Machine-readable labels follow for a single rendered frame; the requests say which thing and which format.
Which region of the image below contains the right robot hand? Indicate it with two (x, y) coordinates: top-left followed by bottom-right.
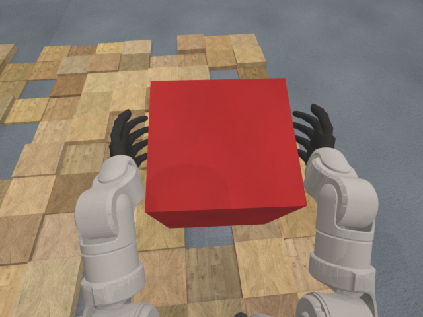
(292, 104), (336, 165)

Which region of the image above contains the right robot forearm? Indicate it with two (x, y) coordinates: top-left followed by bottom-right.
(303, 147), (379, 317)

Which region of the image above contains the carton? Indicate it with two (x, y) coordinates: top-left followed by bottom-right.
(145, 78), (307, 229)

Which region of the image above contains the robot left upper arm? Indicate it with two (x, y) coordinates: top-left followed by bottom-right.
(93, 302), (159, 317)

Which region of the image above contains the left robot hand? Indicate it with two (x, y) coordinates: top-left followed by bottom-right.
(109, 109), (149, 167)

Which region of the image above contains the robot right upper arm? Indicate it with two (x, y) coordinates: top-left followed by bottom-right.
(295, 292), (373, 317)

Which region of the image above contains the left robot forearm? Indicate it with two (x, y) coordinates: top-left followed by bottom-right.
(74, 155), (146, 317)

